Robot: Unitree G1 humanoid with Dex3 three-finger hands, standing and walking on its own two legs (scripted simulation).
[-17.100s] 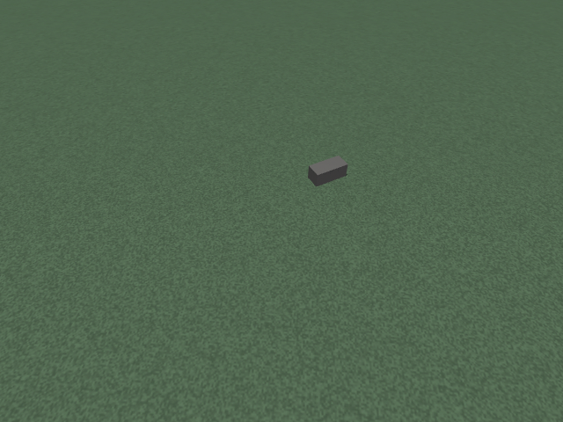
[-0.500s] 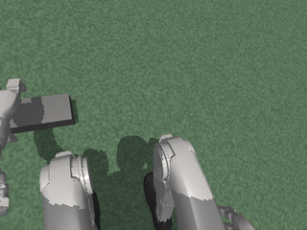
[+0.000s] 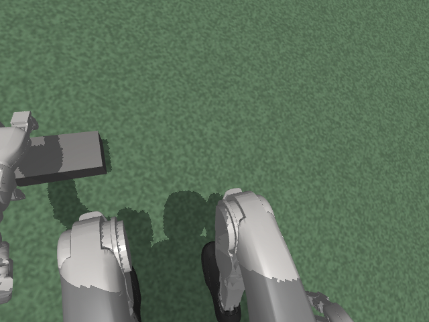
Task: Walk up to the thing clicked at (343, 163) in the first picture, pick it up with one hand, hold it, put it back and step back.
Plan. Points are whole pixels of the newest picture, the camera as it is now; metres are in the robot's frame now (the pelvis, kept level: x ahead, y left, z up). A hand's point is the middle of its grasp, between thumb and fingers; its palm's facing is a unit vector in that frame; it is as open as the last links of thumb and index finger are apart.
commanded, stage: approach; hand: left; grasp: from above
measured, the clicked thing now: (59, 158) +0.47 +0.26 -0.29
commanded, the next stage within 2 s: close in in 0.72 s
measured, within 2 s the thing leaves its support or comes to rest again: neither
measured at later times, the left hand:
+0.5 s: hand (56, 143) +0.47 +0.24 -0.18, palm faces -0.38 -0.04 -0.93, open 13.9 cm
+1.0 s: hand (37, 157) +0.45 +0.27 -0.19, palm faces -0.45 -0.05 -0.89, open 14.0 cm
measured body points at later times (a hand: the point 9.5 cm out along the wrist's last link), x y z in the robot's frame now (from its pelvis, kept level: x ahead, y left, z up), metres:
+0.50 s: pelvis +0.00 +0.00 -0.01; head +0.24 +0.07 +0.37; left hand +0.49 +0.24 -0.13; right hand +0.05 -0.27 -0.11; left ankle +0.08 +0.12 -0.30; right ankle +0.10 -0.11 -0.30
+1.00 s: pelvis +0.00 +0.00 -0.01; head +0.24 +0.08 +0.37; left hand +0.47 +0.27 -0.14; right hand +0.06 -0.27 -0.11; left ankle +0.08 +0.12 -0.30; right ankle +0.10 -0.11 -0.30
